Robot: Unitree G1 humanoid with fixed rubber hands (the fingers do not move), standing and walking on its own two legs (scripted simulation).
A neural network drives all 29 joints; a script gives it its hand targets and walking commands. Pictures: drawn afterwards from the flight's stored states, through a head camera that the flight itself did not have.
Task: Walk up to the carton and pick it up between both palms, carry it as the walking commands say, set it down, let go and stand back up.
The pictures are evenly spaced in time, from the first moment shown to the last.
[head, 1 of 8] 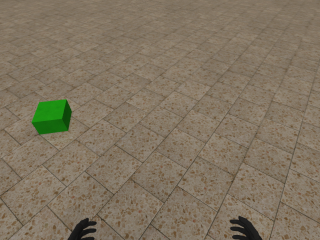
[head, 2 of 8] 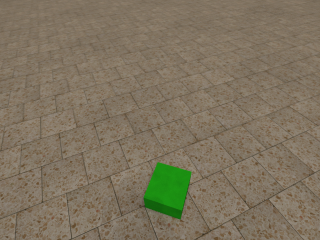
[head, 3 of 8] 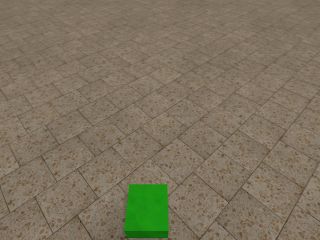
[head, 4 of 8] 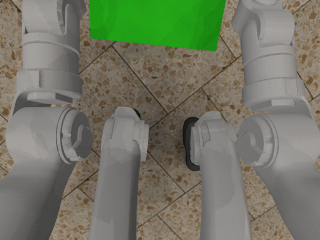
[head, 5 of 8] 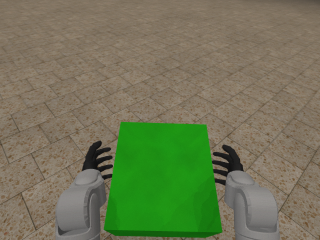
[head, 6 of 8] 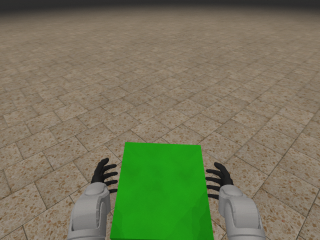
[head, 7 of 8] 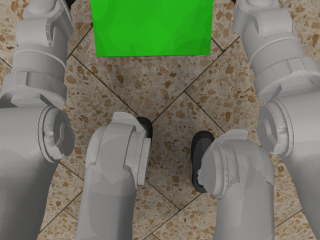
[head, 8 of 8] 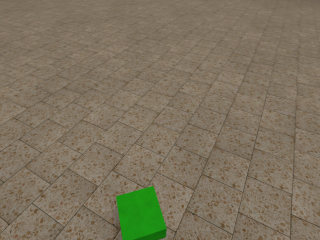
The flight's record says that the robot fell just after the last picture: no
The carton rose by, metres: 0.72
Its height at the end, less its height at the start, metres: +0.00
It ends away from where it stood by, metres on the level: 1.20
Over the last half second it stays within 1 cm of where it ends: yes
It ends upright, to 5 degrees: yes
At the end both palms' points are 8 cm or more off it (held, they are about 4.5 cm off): yes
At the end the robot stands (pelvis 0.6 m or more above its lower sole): yes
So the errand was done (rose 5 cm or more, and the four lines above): yes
